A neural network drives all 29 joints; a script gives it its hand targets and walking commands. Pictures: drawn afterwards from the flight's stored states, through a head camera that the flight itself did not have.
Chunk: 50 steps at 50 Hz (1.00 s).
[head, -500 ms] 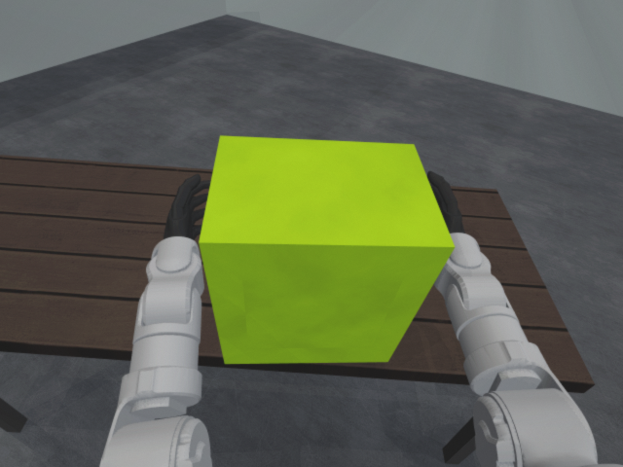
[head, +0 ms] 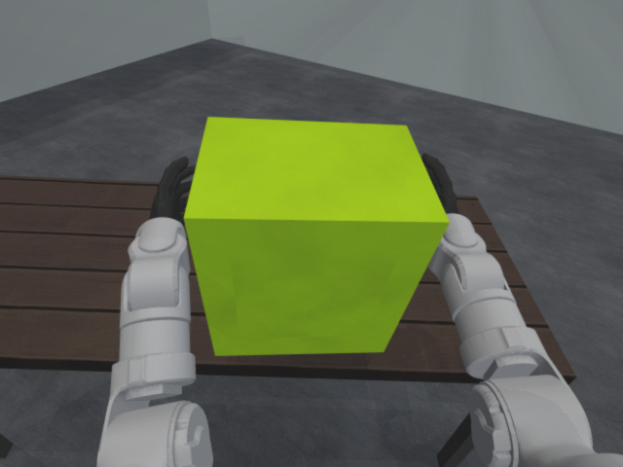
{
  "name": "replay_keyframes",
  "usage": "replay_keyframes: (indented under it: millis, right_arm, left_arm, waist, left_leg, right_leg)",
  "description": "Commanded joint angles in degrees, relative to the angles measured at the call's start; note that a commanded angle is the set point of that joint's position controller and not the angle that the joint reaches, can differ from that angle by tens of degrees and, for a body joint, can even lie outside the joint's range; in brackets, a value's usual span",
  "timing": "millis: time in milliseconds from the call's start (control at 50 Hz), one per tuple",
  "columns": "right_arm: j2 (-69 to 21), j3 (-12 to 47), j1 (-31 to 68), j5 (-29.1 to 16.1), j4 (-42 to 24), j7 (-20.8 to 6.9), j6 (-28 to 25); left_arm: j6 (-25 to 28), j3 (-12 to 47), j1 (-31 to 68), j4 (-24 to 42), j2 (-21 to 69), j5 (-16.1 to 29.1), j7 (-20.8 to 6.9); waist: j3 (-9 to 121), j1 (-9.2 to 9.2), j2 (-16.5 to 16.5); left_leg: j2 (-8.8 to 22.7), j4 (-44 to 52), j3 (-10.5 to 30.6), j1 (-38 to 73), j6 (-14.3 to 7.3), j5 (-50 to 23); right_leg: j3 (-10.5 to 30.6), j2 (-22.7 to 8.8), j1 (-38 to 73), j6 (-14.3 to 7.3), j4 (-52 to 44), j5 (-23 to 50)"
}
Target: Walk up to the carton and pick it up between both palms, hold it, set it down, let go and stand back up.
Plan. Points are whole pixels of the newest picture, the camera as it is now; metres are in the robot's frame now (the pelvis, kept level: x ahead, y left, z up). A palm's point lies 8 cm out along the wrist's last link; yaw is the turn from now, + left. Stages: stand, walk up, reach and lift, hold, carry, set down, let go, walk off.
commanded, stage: reach and lift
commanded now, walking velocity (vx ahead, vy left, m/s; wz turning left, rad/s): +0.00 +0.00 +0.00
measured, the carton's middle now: (305, 247) +0.37 +0.00 +0.12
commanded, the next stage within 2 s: hold in 1.02 s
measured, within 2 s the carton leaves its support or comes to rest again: neither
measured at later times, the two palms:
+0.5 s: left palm (169, 210) +0.37 +0.17 +0.19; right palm (443, 206) +0.37 -0.18 +0.19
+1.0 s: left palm (161, 204) +0.36 +0.18 +0.20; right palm (443, 196) +0.37 -0.17 +0.21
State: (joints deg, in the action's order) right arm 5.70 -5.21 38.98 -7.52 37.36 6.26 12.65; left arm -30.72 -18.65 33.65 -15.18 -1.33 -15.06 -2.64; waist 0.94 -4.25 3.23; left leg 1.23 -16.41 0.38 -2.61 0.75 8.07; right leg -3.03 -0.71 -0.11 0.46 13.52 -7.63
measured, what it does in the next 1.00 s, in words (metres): stands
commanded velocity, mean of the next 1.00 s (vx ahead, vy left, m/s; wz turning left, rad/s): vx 0.00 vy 0.00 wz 0.00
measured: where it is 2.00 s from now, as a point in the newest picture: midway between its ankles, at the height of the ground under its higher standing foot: outside the picture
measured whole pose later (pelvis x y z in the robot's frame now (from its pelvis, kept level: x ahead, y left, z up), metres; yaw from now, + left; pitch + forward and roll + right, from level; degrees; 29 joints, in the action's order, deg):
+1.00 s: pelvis +0.00 +0.00 +0.00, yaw +0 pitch -6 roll -1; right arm 6.6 -4.1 41.8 -11.2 32.3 7.9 20.7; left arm -40.6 -19.3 36.1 -8.7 -2.1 -15.6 -4.5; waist 1.5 -4.9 3.0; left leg 1.2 -17.0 0.6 -2.7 0.8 8.3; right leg -2.9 -0.5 -0.1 0.3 14.2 -8.0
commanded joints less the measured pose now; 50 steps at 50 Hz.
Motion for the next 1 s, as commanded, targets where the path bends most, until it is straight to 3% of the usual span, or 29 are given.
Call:
replay_keyframes:
  millis: [0,120,200,460,620,800,960,980]
  right_arm:
    - [-30.17,19.32,34.01,-4.25,-16.14,-5.18,-1.95]
    - [-28.25,17.75,34.42,-4.36,-16.61,-5.75,-0.52]
    - [-27.60,16.36,36.16,-3.48,-16.53,-6.90,-0.48]
    - [-29.23,20.48,36.66,-5.96,-19.35,-5.19,1.59]
    - [-29.42,21.57,35.08,-7.89,-20.78,-4.10,3.74]
    - [-28.61,19.80,37.35,-7.63,-19.58,-4.95,5.27]
    - [-28.39,19.44,39.92,-8.26,-17.95,-5.84,5.79]
    - [-29.17,18.50,39.78,-7.16,-18.76,-5.48,5.42]
  left_arm:
    - [-0.21,25.10,30.66,8.41,27.82,5.87,-8.97]
    - [-2.33,24.21,31.10,9.02,26.78,4.89,-9.70]
    - [-3.25,24.97,32.96,9.74,28.03,6.32,-8.36]
    - [-4.32,23.72,31.48,10.45,25.96,6.69,-8.69]
    - [-5.40,24.73,32.32,14.27,25.38,6.92,-9.60]
    - [-6.66,24.99,34.52,13.02,25.87,7.48,-9.43]
    - [-7.30,24.57,36.37,12.03,26.40,7.92,-8.54]
    - [-6.99,25.63,37.58,11.25,26.44,8.08,-9.15]
  waist:
    - [16.50,-1.26,-3.29]
    - [13.31,-1.25,-4.73]
    - [14.89,-1.24,-4.17]
    - [18.74,-0.50,-2.34]
    - [17.56,-1.58,-3.73]
    - [16.33,-1.49,-3.74]
    - [18.29,-0.52,-3.99]
    - [17.73,-2.75,-4.03]
  left_leg:
    - [-4.46,-0.04,-2.77,5.93,1.17,-13.24]
    - [-3.63,1.14,-2.72,6.04,1.58,-10.01]
    - [-3.03,1.50,-2.38,4.58,1.36,-7.20]
    - [-4.28,-0.27,-2.57,4.68,0.26,-12.42]
    - [-4.53,-0.82,-2.35,5.11,1.20,-14.86]
    - [-3.85,0.45,-2.22,4.32,1.20,-10.80]
    - [-3.44,0.52,-2.05,4.56,0.85,-10.51]
    - [-3.65,0.65,-2.36,6.23,1.05,-9.27]
  right_leg:
    - [-1.41,3.41,5.90,1.84,0.16,11.65]
    - [-2.47,3.54,2.68,1.08,-0.87,5.26]
    - [-2.39,3.56,1.40,0.34,-0.31,2.64]
    - [-1.24,3.46,7.01,1.98,1.00,13.01]
    - [-1.04,3.49,8.07,2.18,1.60,16.74]
    - [-1.30,3.71,4.64,1.28,0.44,9.08]
    - [-1.20,3.96,3.76,0.82,0.24,6.66]
    - [-1.58,3.57,2.73,1.56,-0.12,7.60]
